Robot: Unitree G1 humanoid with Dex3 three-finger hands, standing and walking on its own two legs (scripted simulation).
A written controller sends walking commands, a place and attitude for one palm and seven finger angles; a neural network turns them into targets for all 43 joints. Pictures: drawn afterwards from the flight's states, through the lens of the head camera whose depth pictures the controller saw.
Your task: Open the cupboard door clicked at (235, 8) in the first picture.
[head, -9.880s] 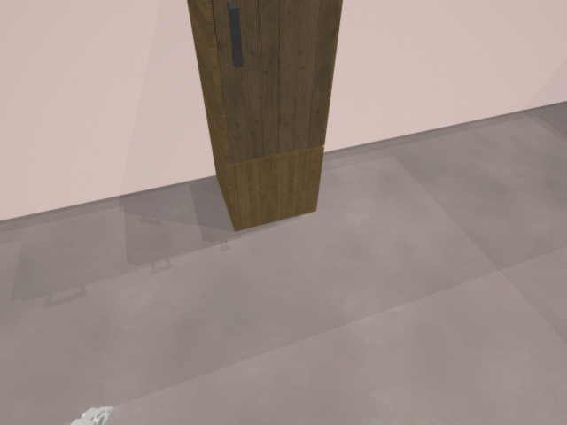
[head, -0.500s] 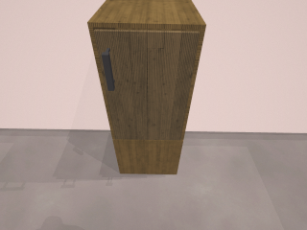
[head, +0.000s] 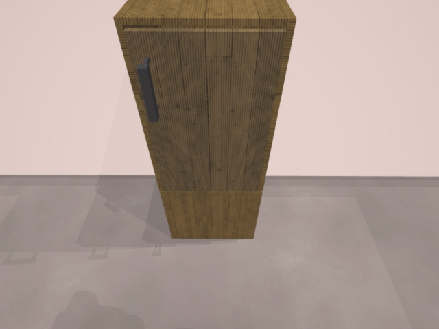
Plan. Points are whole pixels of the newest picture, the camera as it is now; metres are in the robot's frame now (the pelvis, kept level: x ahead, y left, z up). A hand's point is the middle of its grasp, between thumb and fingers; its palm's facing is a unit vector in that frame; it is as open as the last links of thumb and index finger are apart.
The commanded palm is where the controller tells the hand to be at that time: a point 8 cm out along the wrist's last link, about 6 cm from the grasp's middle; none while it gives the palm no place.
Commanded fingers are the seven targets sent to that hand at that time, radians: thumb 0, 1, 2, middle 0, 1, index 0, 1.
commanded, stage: shuffle to correct the standing spot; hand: left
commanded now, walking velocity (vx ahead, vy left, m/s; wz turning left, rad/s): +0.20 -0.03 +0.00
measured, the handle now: (150, 90) +0.64 +0.21 +0.11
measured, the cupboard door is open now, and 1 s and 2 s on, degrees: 0 0 0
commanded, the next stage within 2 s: come to a stop and stand still in 0.28 s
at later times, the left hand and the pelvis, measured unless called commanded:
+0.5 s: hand out of the picture +0.14 +0.18 -0.16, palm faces +0.02 -0.97 -0.22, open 7.3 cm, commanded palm none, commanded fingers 0.00 0.90 0.90 -0.20 -0.30 -0.20 -0.30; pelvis +0.11 +0.00 +0.00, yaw -1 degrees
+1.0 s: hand out of the picture +0.15 +0.19 -0.18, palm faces +0.06 -0.98 -0.18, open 7.3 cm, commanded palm none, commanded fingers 0.00 0.90 0.90 -0.20 -0.30 -0.20 -0.30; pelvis +0.09 +0.01 +0.00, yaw +0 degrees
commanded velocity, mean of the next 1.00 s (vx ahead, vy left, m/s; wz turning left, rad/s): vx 0.03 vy -0.01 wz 0.00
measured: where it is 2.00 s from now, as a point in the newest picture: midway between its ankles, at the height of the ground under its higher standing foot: outside the picture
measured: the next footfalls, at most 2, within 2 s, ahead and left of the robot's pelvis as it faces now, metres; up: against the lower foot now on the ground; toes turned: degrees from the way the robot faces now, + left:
left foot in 0.26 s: +0.13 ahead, +0.13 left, +0.00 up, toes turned +8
right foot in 0.54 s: +0.23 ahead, -0.14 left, +0.00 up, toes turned -7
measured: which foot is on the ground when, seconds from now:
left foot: down 0.00-0.02, up 0.04-0.24, down 0.26-0.56, up 0.58-0.88, down 0.90-1.00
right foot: down 0.00-0.26, up 0.28-0.52, down 0.54-0.90, up 0.92-1.00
